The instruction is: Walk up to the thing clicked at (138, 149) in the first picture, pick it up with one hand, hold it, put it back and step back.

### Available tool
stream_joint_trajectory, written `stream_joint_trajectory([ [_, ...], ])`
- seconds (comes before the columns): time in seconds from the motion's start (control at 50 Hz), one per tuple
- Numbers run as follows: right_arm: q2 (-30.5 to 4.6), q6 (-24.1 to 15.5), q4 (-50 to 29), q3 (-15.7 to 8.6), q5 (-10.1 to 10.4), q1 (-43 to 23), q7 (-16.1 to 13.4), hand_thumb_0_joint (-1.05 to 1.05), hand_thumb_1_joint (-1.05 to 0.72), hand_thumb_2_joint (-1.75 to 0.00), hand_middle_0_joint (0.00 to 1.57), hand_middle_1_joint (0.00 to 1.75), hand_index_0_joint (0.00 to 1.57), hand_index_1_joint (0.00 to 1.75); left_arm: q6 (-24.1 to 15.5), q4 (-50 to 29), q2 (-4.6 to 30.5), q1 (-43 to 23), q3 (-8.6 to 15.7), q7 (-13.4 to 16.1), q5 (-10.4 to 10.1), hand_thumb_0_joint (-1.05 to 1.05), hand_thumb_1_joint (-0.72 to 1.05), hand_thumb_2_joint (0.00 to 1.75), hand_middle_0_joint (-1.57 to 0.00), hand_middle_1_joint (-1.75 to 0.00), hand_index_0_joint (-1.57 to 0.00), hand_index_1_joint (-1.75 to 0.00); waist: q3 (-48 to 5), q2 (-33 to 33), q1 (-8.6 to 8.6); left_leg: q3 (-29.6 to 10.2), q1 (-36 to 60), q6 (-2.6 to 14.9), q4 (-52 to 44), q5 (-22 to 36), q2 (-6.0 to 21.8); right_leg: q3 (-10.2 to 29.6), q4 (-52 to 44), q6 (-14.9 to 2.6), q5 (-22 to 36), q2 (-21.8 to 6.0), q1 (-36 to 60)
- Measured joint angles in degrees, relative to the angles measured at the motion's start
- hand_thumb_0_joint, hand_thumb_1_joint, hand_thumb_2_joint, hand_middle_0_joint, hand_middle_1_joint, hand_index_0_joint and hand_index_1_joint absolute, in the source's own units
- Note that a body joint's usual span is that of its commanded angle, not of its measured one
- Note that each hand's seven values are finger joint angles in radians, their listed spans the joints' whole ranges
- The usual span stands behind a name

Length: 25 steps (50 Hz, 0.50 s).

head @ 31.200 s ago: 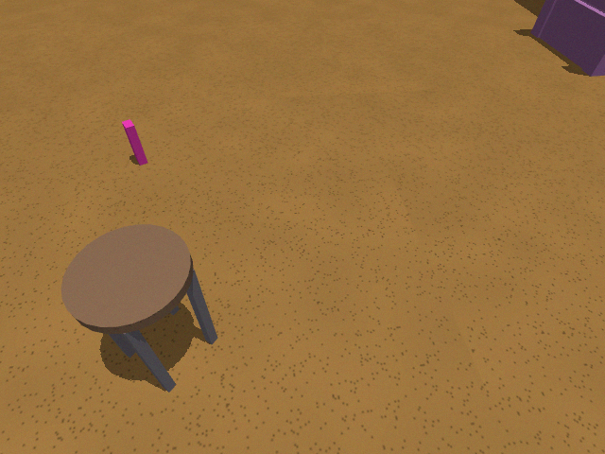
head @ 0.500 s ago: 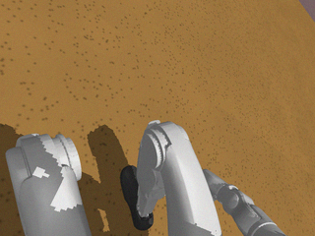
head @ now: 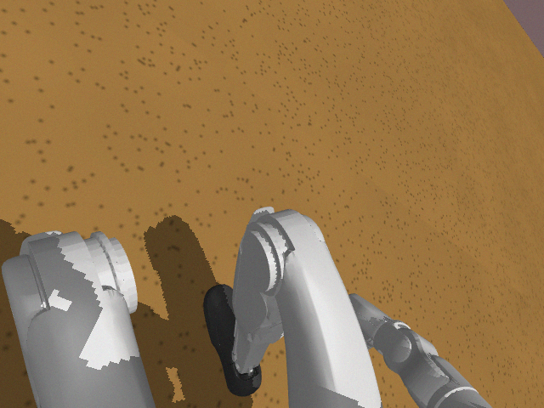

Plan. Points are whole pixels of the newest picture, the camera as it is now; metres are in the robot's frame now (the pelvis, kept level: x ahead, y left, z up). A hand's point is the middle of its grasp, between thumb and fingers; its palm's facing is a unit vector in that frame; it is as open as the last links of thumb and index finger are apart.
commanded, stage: close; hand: left
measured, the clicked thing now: out of the picture +0.40 +0.32 -0.16
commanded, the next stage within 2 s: settle in 0.16 s
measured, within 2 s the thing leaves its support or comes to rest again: leaves its support in 0.58 s
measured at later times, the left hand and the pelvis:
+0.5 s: hand out of the picture +0.37 +0.31 -0.15, palm faces +0.43 -0.90 +0.01, open 9.9 cm; pelvis +0.00 +0.00 +0.00, yaw +0 degrees
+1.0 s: hand out of the picture +0.35 +0.33 -0.04, palm faces +0.44 -0.90 -0.05, open 10.0 cm; pelvis +0.01 -0.01 +0.03, yaw +4 degrees
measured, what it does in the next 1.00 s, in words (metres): stands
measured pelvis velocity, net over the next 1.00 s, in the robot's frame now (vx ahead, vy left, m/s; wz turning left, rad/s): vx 0.01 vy -0.01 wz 0.07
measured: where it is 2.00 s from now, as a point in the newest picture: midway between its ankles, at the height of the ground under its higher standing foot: (168, 390)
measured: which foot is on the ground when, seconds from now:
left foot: down 0.00-1.00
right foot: down 0.00-1.00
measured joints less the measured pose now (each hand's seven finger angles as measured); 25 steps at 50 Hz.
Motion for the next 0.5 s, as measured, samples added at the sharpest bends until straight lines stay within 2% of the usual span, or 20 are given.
stream_joint_trajectory([
  [0.2, 0.2, -0.4, 0.1, -0.4, 0.3, -0.9, 0.2, 0.00, -0.86, -0.89, 0.21, 0.30, 0.21, 0.30, -0.1, -1.1, -0.9, 1.1, -1.7, 0.4, -1.3, 0.03, -0.06, 0.92, -0.65, -0.87, -0.59, -0.82, -0.4, 0.2, 0.65, 0.0, 0.0, 0.03, 0.0, -0.1, -0.1, 0.0, 0.0, 0.26, -0.2, -0.1, 0.0],
  [0.34, 0.5, -0.6, -0.1, 0.0, 0.2, -1.6, 0.1, 0.00, -0.87, -0.90, 0.21, 0.30, 0.21, 0.30, -0.7, -0.8, -0.6, 1.0, -2.2, 0.3, -1.3, 0.03, -0.14, 0.94, -0.68, -0.94, -0.62, -0.89, -0.5, 0.0, 0.85, -0.2, 0.0, -0.08, 0.2, -0.3, -0.1, -0.2, 0.0, 0.20, -0.3, -0.1, 0.1],
  [0.5, 0.9, -0.6, -0.1, -0.8, 0.5, -0.9, 0.2, 0.00, -0.88, -0.90, 0.21, 0.30, 0.21, 0.30, 1.3, -4.0, -1.5, 2.0, -2.5, 0.0, -1.1, 0.04, -0.25, 1.02, -0.71, -1.06, -0.65, -1.00, -0.7, 0.1, 1.44, -0.2, 0.1, -0.27, -0.1, -0.5, -0.2, -0.2, -0.1, -0.10, -0.6, -0.3, 0.2],
])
